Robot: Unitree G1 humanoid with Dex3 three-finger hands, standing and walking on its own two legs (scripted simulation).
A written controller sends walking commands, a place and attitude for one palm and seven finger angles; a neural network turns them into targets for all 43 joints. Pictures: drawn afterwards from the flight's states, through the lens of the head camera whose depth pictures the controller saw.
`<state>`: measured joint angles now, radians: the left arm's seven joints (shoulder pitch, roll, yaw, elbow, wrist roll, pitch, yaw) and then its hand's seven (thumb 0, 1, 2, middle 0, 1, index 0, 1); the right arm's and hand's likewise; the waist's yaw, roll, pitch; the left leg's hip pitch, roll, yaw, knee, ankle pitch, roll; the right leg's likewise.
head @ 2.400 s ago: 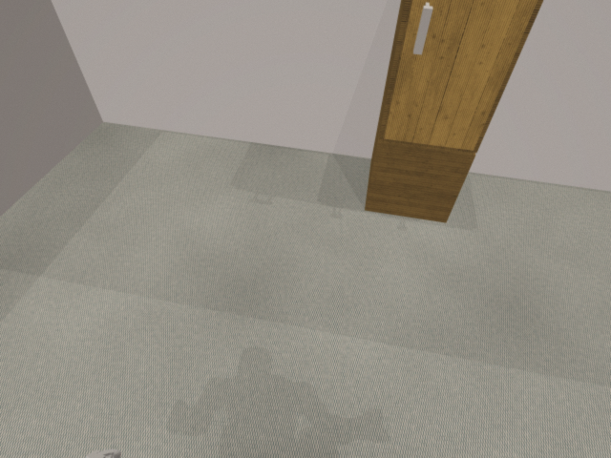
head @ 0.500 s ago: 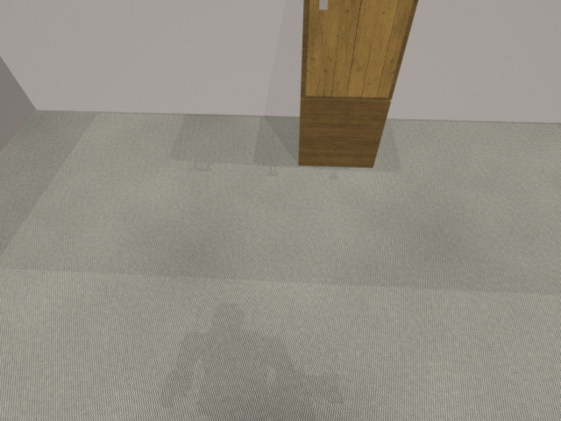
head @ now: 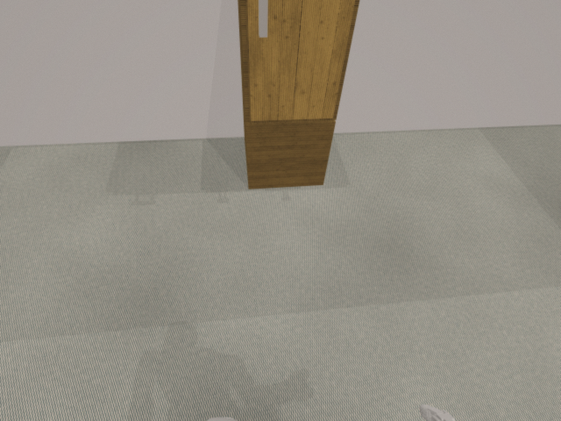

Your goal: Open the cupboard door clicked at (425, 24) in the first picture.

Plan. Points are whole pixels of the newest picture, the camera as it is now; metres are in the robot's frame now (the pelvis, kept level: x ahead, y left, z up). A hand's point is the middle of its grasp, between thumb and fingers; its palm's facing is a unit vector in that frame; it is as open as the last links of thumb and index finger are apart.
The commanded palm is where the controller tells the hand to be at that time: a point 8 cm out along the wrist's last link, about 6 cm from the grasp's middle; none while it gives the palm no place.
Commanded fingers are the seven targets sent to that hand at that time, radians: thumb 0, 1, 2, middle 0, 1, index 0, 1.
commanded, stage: walk to a spot facing it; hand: left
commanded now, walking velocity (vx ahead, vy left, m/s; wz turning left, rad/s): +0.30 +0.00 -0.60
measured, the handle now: (262, 10) +1.19 +0.22 +0.07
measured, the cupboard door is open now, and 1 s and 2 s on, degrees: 0 0 0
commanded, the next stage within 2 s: turn to face it in 1.26 s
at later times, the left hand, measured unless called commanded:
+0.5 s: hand (253, 282) +0.40 +0.11 -0.17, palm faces -0.44 -0.89 -0.16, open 7.4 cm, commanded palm none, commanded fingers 0.00 0.90 0.90 -0.20 -0.30 -0.20 -0.30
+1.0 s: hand (265, 238) +0.53 +0.10 -0.18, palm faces -0.48 -0.85 -0.22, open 7.3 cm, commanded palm none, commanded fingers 0.00 0.90 0.90 -0.20 -0.30 -0.20 -0.30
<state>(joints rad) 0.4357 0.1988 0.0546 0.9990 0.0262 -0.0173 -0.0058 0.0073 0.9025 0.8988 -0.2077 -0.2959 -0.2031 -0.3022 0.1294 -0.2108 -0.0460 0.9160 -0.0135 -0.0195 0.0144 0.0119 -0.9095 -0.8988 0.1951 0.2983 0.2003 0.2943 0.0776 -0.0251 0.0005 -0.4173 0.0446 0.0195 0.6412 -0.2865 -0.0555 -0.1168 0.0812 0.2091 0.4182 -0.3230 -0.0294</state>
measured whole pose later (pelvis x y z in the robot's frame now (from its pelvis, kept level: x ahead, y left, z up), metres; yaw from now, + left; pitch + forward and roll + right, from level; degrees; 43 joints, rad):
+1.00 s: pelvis +0.38 -0.06 -0.01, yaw -37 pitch +0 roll -1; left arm 0.31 0.25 0.08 0.95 0.01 0.00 -0.02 0.00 0.91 0.90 -0.21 -0.30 -0.20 -0.30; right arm 0.12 -0.17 -0.02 0.87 -0.03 -0.06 0.01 0.01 -0.91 -0.90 0.20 0.30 0.20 0.29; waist 0.06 -0.03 0.01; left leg -0.38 0.09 0.11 0.61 -0.23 -0.02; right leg -0.29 0.05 0.06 0.76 -0.45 -0.02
